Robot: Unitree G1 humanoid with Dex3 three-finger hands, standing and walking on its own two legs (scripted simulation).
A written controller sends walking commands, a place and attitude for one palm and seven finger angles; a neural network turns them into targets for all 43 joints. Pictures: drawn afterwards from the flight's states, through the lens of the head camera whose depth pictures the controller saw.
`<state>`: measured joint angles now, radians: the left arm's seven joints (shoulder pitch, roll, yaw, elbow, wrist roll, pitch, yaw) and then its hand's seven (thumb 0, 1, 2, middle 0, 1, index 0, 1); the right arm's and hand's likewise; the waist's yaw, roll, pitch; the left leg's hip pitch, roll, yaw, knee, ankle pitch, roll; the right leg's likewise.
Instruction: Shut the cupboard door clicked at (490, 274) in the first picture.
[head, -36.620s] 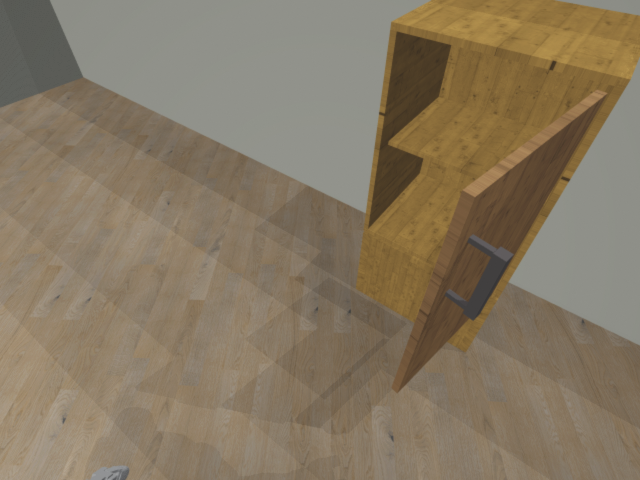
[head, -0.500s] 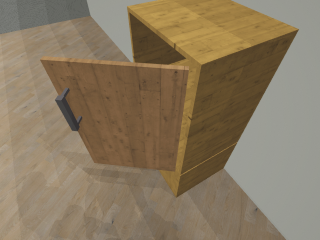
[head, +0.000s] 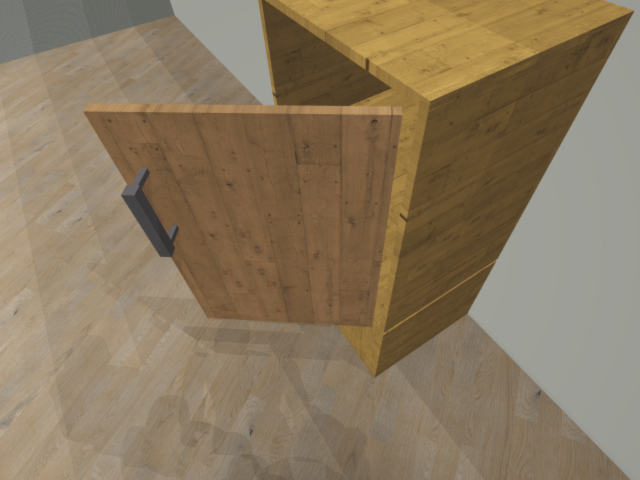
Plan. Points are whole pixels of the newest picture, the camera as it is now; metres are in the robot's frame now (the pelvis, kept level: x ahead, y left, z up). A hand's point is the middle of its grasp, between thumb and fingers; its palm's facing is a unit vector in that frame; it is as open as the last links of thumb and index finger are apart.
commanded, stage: shuffle to correct the standing spot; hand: left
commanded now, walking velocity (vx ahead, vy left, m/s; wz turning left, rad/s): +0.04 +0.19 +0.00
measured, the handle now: (155, 214) +0.48 +0.30 +0.02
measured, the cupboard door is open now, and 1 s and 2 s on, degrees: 53 53 53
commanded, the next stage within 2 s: come to a stop and stand still in 0.18 s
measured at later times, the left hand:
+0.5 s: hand out of the picture +0.06 +0.30 -0.16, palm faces +0.06 -0.97 -0.26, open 7.4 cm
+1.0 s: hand out of the picture +0.02 +0.27 -0.16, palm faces +0.02 -0.98 -0.18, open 7.3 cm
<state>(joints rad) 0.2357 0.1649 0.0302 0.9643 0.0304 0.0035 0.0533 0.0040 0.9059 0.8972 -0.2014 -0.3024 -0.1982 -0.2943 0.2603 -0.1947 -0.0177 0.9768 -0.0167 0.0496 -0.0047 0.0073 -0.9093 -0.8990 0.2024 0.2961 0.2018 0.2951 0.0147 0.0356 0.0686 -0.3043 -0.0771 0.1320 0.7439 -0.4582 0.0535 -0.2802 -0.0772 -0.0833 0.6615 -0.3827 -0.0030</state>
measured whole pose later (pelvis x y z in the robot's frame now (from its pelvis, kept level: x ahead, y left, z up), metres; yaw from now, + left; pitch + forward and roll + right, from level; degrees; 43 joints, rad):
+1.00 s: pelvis +0.02 +0.10 +0.02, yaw -1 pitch -1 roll +1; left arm 0.30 0.15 -0.01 1.10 0.01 -0.01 0.03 0.01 0.93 0.90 -0.20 -0.30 -0.20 -0.29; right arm 0.28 -0.12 0.01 1.15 -0.01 0.00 -0.03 0.01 -0.92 -0.90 0.20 0.30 0.20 0.30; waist 0.00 -0.01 0.04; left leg -0.16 0.01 0.10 0.39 -0.21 0.00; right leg -0.13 0.03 -0.06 0.42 -0.27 -0.06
